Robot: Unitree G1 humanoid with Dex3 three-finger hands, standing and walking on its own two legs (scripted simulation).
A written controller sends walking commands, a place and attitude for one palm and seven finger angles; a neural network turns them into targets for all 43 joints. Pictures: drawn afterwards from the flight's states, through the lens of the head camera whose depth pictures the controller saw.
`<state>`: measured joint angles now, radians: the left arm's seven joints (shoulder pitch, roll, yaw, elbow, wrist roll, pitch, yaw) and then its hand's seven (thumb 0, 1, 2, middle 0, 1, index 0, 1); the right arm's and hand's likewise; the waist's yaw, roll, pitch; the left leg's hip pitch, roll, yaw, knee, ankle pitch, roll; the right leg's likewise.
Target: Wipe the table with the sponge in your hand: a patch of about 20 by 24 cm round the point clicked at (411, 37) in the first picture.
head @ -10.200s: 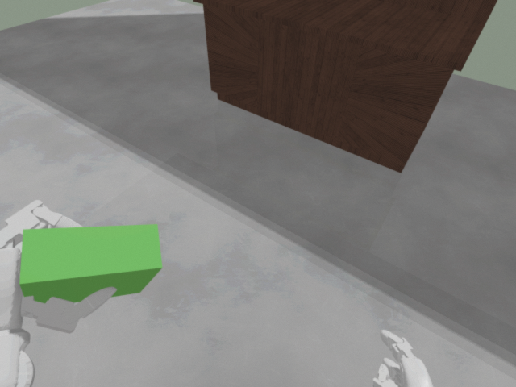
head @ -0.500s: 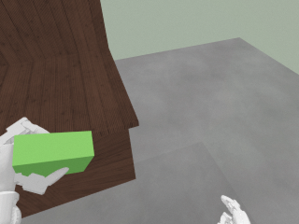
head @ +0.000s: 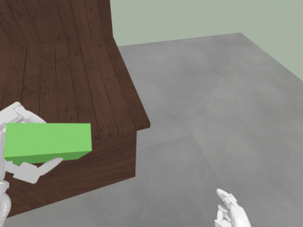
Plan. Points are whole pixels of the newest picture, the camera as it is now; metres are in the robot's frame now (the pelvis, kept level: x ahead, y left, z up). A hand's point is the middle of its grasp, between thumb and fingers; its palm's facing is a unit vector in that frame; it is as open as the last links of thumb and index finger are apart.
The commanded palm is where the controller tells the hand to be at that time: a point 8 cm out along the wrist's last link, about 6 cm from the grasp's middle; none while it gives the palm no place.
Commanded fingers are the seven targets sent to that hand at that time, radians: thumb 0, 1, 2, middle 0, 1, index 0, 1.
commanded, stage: shuffle to correct the standing spot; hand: left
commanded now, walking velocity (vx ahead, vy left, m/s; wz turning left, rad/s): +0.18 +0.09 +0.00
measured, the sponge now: (61, 144) +0.24 +0.22 +0.14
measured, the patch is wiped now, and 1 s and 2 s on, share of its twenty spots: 0.00 0.00 0.00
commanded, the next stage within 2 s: come to a stop and stand still in 0.98 s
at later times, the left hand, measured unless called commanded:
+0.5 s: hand (27, 119) +0.27 +0.29 +0.16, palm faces +0.44 -0.83 -0.34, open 9.6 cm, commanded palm +0.22 +0.32 +0.18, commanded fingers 0.00 0.10 1.30 -1.20 -1.60 -1.20 -1.60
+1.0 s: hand (30, 100) +0.32 +0.31 +0.16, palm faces +0.44 -0.83 -0.36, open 9.6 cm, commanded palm +0.27 +0.34 +0.18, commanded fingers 0.00 0.10 1.30 -1.20 -1.60 -1.20 -1.60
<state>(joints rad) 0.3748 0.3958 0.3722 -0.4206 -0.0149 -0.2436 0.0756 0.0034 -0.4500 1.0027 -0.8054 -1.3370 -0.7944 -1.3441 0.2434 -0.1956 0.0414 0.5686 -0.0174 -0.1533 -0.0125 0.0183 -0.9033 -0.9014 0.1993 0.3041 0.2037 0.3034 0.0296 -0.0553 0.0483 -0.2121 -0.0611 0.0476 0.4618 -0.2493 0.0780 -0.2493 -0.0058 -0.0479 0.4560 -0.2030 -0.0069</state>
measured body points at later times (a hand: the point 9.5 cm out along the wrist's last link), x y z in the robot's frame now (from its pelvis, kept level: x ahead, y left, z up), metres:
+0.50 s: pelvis +0.06 +0.04 -0.03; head +0.08 +0.07 +0.42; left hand +0.24 +0.33 +0.18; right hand +0.24 -0.20 -0.09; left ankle +0.06 +0.10 -0.74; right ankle +0.02 -0.11 -0.72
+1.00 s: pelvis +0.11 +0.06 -0.01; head +0.13 +0.08 +0.44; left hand +0.29 +0.35 +0.18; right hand +0.28 -0.19 -0.08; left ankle +0.16 +0.21 -0.72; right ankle +0.13 -0.05 -0.74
